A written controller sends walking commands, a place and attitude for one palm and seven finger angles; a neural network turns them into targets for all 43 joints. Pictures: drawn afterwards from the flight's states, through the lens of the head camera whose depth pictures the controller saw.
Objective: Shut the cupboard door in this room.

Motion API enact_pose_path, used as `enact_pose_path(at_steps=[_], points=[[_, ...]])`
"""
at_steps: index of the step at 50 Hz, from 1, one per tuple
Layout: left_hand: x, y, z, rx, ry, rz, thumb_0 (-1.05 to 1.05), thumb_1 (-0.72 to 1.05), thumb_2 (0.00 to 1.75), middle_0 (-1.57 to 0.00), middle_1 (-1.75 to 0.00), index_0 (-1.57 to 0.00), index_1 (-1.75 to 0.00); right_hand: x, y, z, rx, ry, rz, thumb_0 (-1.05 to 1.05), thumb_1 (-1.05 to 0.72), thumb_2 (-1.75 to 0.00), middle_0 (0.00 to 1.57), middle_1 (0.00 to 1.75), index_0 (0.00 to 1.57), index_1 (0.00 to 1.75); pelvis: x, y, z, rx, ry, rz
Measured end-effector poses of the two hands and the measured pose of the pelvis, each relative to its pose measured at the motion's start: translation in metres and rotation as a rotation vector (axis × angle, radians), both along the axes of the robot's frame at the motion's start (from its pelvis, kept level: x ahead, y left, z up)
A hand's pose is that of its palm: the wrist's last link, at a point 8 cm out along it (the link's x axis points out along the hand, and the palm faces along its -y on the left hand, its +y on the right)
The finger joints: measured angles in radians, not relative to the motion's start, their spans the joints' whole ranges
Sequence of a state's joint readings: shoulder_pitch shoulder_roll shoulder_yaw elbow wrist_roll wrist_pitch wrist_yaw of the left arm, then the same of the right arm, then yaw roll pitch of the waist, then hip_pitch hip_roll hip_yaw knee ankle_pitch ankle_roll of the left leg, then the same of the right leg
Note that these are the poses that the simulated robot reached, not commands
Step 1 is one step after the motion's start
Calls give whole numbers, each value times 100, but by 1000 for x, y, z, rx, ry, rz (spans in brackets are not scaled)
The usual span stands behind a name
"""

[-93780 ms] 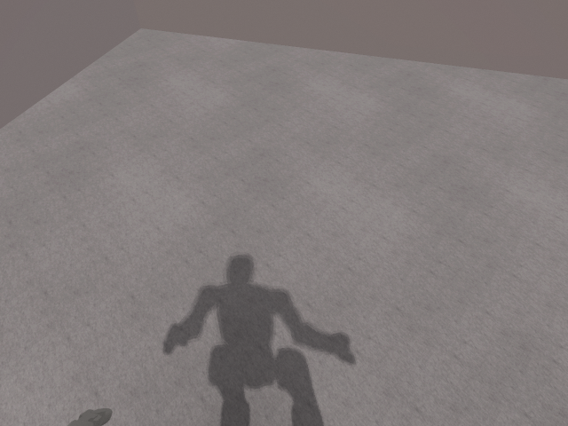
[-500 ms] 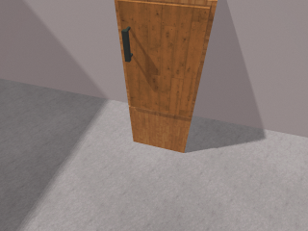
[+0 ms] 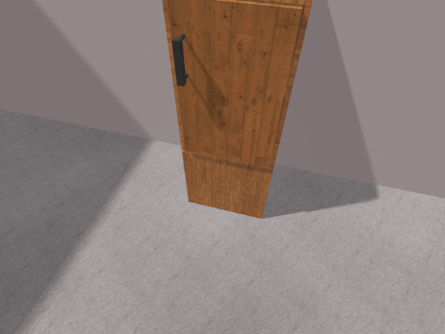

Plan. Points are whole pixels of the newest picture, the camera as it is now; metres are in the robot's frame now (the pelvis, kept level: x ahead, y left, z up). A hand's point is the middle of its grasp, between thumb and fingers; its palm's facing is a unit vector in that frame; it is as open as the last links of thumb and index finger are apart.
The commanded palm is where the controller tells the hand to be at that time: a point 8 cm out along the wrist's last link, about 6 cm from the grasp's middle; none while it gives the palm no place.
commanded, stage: look to check the result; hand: left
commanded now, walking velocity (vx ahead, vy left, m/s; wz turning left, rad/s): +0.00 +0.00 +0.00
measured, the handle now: (181, 60) +0.86 +0.16 +0.08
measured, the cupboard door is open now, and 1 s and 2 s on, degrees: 0 0 0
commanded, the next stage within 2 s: stand and wait in 0.34 s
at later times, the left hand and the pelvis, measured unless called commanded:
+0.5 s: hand out of the picture +0.00 +0.16 -0.18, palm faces +0.03 -0.98 -0.17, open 7.4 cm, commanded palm none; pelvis +0.02 +0.00 +0.00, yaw +0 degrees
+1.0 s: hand out of the picture +0.01 +0.16 -0.17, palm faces +0.03 -0.98 -0.18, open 7.4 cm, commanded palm none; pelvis +0.03 +0.00 +0.00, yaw +0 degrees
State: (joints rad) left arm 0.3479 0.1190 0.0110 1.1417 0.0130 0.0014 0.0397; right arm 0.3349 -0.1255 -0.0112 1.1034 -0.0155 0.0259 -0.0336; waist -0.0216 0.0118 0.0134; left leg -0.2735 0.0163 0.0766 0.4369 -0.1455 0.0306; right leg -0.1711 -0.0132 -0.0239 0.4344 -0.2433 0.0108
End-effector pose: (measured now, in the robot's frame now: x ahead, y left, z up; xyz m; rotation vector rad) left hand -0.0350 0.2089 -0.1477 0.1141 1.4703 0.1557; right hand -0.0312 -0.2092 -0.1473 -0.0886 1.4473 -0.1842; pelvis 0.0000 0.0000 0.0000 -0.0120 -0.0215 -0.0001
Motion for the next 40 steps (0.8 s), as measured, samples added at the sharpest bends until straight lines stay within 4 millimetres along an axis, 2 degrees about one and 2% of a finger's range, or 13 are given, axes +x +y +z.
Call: enact_pose_path(at_steps=[9,27,40], points=[[1,3,3,8,22,1,1,91,90,-20,-30,-20,-30,8,-1,1,0,6,7,1,-91,-90,20,30,20,30,6,0,1,3,2,-2],[33,-2,2,0,-25,-11,1,91,90,-20,-30,-20,-30,35,-5,2,-5,-24,18,1,-91,-90,20,30,20,30,20,-2,2,7,-1,-4],[41,0,3,6,-17,-11,1,91,90,-20,-30,-20,-30,43,-7,3,-8,-17,21,1,-91,-90,20,30,20,30,29,-3,3,9,1,-4]])
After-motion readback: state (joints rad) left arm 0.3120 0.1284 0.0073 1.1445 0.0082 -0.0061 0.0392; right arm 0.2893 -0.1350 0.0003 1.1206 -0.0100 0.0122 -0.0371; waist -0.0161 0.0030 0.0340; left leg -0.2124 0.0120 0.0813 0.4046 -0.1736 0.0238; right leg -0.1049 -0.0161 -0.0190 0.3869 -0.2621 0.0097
